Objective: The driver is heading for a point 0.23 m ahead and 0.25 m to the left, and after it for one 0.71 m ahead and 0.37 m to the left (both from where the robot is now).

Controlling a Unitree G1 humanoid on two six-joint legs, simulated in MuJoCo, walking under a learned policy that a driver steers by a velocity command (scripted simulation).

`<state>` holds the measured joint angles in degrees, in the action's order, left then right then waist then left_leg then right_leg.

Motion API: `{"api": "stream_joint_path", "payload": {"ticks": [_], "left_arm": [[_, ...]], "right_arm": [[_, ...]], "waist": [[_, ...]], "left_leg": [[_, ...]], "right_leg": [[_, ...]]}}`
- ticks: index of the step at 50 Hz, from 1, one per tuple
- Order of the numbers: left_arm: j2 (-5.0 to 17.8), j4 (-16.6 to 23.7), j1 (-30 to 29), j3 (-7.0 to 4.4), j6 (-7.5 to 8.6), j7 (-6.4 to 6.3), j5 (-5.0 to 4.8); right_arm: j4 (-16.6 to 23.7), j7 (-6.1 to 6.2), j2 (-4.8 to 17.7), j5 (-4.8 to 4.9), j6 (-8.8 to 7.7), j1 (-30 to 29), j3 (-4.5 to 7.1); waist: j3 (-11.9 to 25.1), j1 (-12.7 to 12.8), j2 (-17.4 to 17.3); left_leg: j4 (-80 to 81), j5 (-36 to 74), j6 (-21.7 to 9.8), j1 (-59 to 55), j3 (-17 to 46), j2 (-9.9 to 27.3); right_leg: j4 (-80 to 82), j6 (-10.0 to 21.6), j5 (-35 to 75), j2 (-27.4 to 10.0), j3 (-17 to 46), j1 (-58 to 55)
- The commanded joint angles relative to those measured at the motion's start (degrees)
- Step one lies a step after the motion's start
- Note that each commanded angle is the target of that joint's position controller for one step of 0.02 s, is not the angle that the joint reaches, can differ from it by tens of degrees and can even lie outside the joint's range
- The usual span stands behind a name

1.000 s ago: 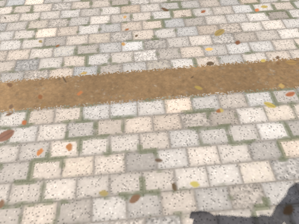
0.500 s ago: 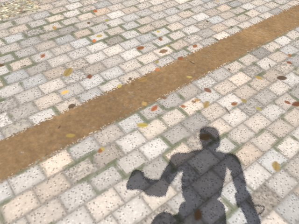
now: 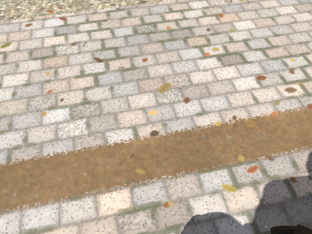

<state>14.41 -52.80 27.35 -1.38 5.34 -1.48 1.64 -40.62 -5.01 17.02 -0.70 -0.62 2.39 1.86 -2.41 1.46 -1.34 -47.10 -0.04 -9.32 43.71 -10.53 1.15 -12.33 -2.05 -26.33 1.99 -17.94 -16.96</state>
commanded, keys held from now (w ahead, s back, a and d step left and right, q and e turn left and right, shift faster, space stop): w+q+shift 0.82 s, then shift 0.18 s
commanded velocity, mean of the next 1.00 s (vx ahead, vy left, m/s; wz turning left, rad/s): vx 0.94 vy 0.00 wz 0.91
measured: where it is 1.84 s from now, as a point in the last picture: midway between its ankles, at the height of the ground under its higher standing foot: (86, 130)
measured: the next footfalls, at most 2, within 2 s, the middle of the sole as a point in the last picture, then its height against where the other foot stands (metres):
left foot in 0.06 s outside the picture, level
right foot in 0.48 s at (175, 181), level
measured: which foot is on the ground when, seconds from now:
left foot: up 0.00-0.04, down 0.06-0.46, up 0.48-0.92, down 0.94-1.00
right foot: down 0.00-0.06, up 0.08-0.46, down 0.48-0.90, up 0.92-1.00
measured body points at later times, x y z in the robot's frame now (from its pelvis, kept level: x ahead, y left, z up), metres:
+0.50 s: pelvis +0.46 +0.02 +0.00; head +0.50 +0.04 +0.45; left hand +0.60 +0.33 -0.05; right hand +0.59 -0.28 -0.10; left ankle +0.22 +0.01 -0.67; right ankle +0.65 -0.06 -0.71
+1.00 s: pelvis +0.80 +0.26 -0.01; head +0.83 +0.30 +0.44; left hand +0.57 +0.39 -0.14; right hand +1.11 +0.30 -0.10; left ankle +0.85 +0.36 -0.71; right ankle +0.75 -0.01 -0.57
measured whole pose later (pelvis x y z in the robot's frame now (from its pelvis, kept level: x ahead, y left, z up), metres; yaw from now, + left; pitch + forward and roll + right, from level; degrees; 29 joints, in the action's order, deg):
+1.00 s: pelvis +0.80 +0.26 -0.01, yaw +55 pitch +1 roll -1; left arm 13.3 -47.8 23.9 -0.4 3.3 -1.2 0.0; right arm -38.6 -1.9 16.3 -2.1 -1.6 2.4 0.9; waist -5.7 4.4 -1.9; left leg -40.6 -11.2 -10.7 31.3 -5.7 -6.6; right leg -75.4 -2.2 -25.8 -3.7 -5.0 8.7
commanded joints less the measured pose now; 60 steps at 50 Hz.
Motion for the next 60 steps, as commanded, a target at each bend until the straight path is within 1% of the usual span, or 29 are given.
{"api": "stream_joint_path", "payload": {"ticks": [1, 2, 3, 4, 5, 6, 7, 10, 14, 18, 20, 22, 23, 24, 25, 26, 28, 32, 37, 40, 42, 44, 46, 47, 48, 49, 51, 53, 60], "left_arm": [[15.31, 7.57, -12.15, -3.54, -0.60, -1.72, 0.75], [15.54, 8.80, -15.18, -3.83, -1.43, -1.19, 0.76], [10.72, 8.67, -17.83, -3.12, -1.46, 0.32, 0.43], [3.86, 15.04, -9.76, -0.66, 0.08, 1.19, 0.50], [6.18, 17.50, -12.24, -0.18, 1.67, 1.10, 0.64], [8.22, 17.41, -15.03, -0.19, 2.66, 1.20, 0.73], [8.36, 17.56, -16.53, -0.14, 2.54, 1.24, 0.99], [6.48, 16.80, -15.81, 0.96, -1.42, 1.27, 3.16], [4.35, 22.00, -28.20, 2.27, -2.18, 2.38, 1.57], [4.54, 24.18, -33.64, 2.46, -1.71, 2.47, -0.12], [6.08, 24.42, -32.73, 1.96, -1.25, 2.17, -0.19], [10.75, 21.50, -22.25, -0.09, -0.85, 1.11, -0.49], [13.13, 18.86, -10.70, -1.38, -0.57, 0.28, -0.63], [16.91, 16.53, 2.47, -3.12, -0.29, -1.02, 0.62], [20.79, 16.55, 2.26, -3.88, -0.19, -1.03, 3.54], [18.67, 17.41, -5.16, -4.36, -0.88, -0.51, 2.39], [9.73, 17.28, -11.93, -2.58, -1.40, 0.07, 1.42], [5.69, 10.34, -6.15, -1.48, 0.30, 1.13, 0.17], [7.12, 8.39, -7.85, -1.67, 2.23, 1.82, 0.21], [8.81, 5.95, -3.10, -2.01, 2.21, 1.41, 0.29], [10.29, 5.25, -0.75, -2.11, 1.70, 0.74, 0.33], [13.99, 5.26, -0.64, -2.77, 0.53, -0.44, -0.18], [14.81, 6.58, -4.13, -2.79, -0.28, -0.37, -1.02], [9.42, 7.30, -1.25, -2.10, -0.46, 0.68, -0.22], [7.00, 10.98, 6.14, -1.08, -1.22, 0.00, -2.69], [10.59, 12.67, -1.78, -1.22, -1.05, -0.38, -2.27], [8.29, 12.35, -5.63, -0.44, -1.00, 0.05, -1.60], [7.22, 11.33, -4.53, -0.45, -3.37, 0.38, 0.39], [2.13, 11.28, -7.65, 0.15, -4.94, 0.69, -0.57]], "right_arm": [[-3.67, 0.85, 7.15, 0.30, 0.48, 24.65, 2.19], [-7.40, 2.05, 10.46, 0.28, 0.37, 35.93, 4.02], [-7.37, 3.39, 12.34, 2.30, 0.86, 32.45, 5.83], [-4.87, 3.50, 18.15, -0.52, 1.34, 23.26, 6.11], [-2.43, 3.84, 18.45, -0.20, 1.30, 22.95, 6.82], [-3.17, 4.59, 13.87, -0.51, 0.92, 22.73, 5.93], [-4.14, 4.79, 10.43, -0.42, 0.28, 20.90, 4.98], [-3.38, 5.15, 8.57, 0.11, -2.58, 16.95, 3.74], [-3.00, 4.68, 9.44, 0.52, -4.12, 18.40, 4.20], [-3.75, 3.93, 10.78, 1.00, -3.95, 22.57, 5.19], [-3.38, 4.40, 11.34, 0.81, -3.82, 21.59, 5.53], [-2.79, 4.54, 14.03, 0.21, -3.90, 19.31, 6.06], [-2.21, 4.22, 15.41, 0.06, -4.15, 15.92, 6.25], [-0.79, 4.15, 10.40, 0.01, -4.96, 13.95, 4.85], [1.94, 4.30, -0.22, 2.29, -4.98, 19.91, 2.11], [2.59, 4.59, 3.48, 1.70, -4.10, 19.45, 1.32], [1.84, 3.72, 8.01, -0.72, -2.50, 12.09, 2.33], [5.60, 0.90, 2.78, -1.45, 0.10, 6.74, 0.76], [10.52, -0.06, 3.27, -0.93, 0.89, -1.80, -0.27], [11.92, -1.19, 2.74, -1.23, 0.64, -8.62, -1.01], [11.34, -1.30, 1.90, -1.47, 0.11, -9.47, -1.45], [7.98, -0.47, 3.09, -2.45, -0.81, -0.22, -0.96], [0.04, 1.55, 6.80, -2.82, -1.87, 20.82, 1.29], [-1.65, 3.19, 10.51, -2.60, -1.86, 19.33, 2.50], [1.40, 3.70, 16.74, -2.43, -1.40, 18.71, 4.28], [3.13, 4.84, 14.47, -0.53, -0.63, 21.40, 4.65], [1.33, 5.74, 8.59, 0.36, -0.94, 13.68, 3.10], [0.45, 6.10, 5.28, 0.74, -1.78, 11.56, 1.76], [-3.28, 4.41, 3.09, -0.03, -3.22, 11.10, 1.07]], "waist": [[8.21, -17.70, 8.76], [12.37, -22.08, 5.94], [7.56, -20.01, -6.92], [9.61, -5.30, -16.50], [17.60, -8.64, -8.09], [8.07, -6.88, 0.78], [2.38, -3.44, 6.18], [-2.38, 1.59, 7.60], [-4.79, -2.19, 4.53], [-0.87, -7.29, -0.52], [0.55, -6.48, -1.52], [7.70, -1.10, -1.55], [13.14, 6.23, -0.91], [19.97, 11.55, 3.19], [25.58, 5.04, 20.74], [23.00, 2.59, 21.49], [9.02, 2.00, 5.46], [1.50, -0.34, 7.01], [-3.41, -2.62, 5.51], [-7.04, -0.55, 2.84], [-6.26, -0.67, 3.28], [-0.17, -6.00, 6.17], [9.36, -14.69, 6.57], [10.56, -8.85, -2.83], [26.60, -4.98, -9.48], [32.61, -9.81, 0.42], [14.00, -3.76, 5.28], [5.62, 0.19, 6.28], [7.87, 1.13, -1.08]], "left_leg": [[0.52, -6.02, -3.85, -35.34, -0.20, -6.48], [5.97, -9.43, -6.01, -48.80, 4.59, -6.53], [13.18, -11.96, -7.90, -53.45, 11.53, -4.20], [14.87, -5.75, -17.19, -63.25, 39.82, 6.83], [28.27, -24.16, -21.62, -66.52, 56.31, 12.82], [35.27, -31.48, -17.64, -56.88, 57.62, 13.22], [35.93, -29.77, -14.47, -46.77, 52.92, 11.23], [36.36, -19.43, -11.86, -26.47, 39.31, 3.51], [38.47, -8.73, -9.13, -18.44, 31.45, -2.63], [34.25, 8.12, -5.27, -30.17, 32.52, -1.76], [30.56, 12.98, -3.38, -34.41, 33.79, -0.74], [17.98, 26.86, -0.72, -37.60, 34.10, -1.04], [5.01, 26.98, 0.46, -33.86, 32.52, -2.71], [-13.07, 14.50, 1.03, -24.94, 29.03, -5.25], [-29.98, -31.35, 2.57, -6.87, 22.71, -11.39], [-35.51, -25.49, 1.91, 0.76, 19.31, -7.14], [-31.62, -15.99, 2.66, 0.59, 16.17, -1.04], [-29.02, -14.24, 3.71, 1.81, 15.58, 4.06], [-18.93, -2.14, 4.15, 2.13, 11.78, 4.46], [-5.31, 0.26, 1.85, -1.28, 4.21, 2.38], [1.69, -1.12, -0.21, -8.43, -0.73, -2.16], [6.51, -3.98, -1.02, -21.78, -0.79, -7.42], [16.39, 4.60, -3.99, -46.91, 6.85, -7.28], [13.32, 19.81, -4.45, -58.82, 16.37, 2.54], [6.71, 59.08, -16.73, -78.16, 42.29, 22.20], [13.45, 55.74, -17.28, -74.75, 42.96, 20.94], [21.90, 38.40, -12.52, -52.63, 33.86, 15.75], [26.91, 38.94, -9.83, -35.46, 27.30, 12.12], [28.46, 39.61, -3.06, -29.71, 13.01, 3.13]], "right_leg": [[-27.55, 2.28, 96.12, -16.50, 2.78, 16.62], [-46.80, 3.43, 84.67, -15.34, 4.43, 23.67], [-72.75, 3.02, 26.58, -2.12, 4.97, 37.22], [-89.53, 0.08, -1.47, 2.59, 12.98, 61.76], [-89.19, 1.24, 0.63, 0.96, 23.54, 67.27], [-82.04, 1.94, 3.77, -2.27, 24.39, 68.78], [-74.36, 1.81, 6.31, -5.19, 24.36, 65.17], [-63.34, -0.94, 5.81, -9.06, 23.22, 54.98], [-39.68, -2.74, 20.98, -9.17, 19.03, 48.66], [-24.39, -0.95, 32.11, -4.64, 17.91, 45.34], [-18.44, -0.09, 30.58, -3.27, 19.26, 40.88], [-17.89, 1.03, 21.63, -0.18, 19.78, 27.84], [-18.04, 1.68, 17.69, -1.23, 19.40, 15.48], [-19.13, 3.22, 1.36, -10.46, 27.96, 1.21], [-8.87, 7.39, -18.87, -28.26, 57.98, -10.65], [-0.48, 9.89, -29.66, -28.93, 72.76, -4.61], [-2.24, 8.44, -13.95, -22.72, 50.49, 10.66], [0.36, 5.90, 9.06, -18.39, 30.09, 20.01], [5.70, 4.56, 26.81, -15.62, 12.12, 25.02], [7.11, 2.79, 39.18, -13.60, 4.59, 21.48], [2.18, 1.74, 66.23, -13.19, 1.81, 18.15], [-12.30, 1.86, 85.95, -14.81, 2.87, 16.86], [-39.78, 2.88, 74.51, -14.85, 3.83, 25.16], [-59.37, 2.13, 9.00, -6.40, 4.53, 39.85], [-84.38, 0.25, -11.06, -2.53, 12.63, 54.57], [-85.14, 0.11, -1.69, -3.55, 19.33, 57.27], [-72.25, 0.30, 3.69, -7.75, 19.33, 56.28], [-64.37, -0.06, 2.85, -8.58, 19.51, 48.19], [-37.08, 1.61, 20.45, -5.90, 16.26, 39.32]]}}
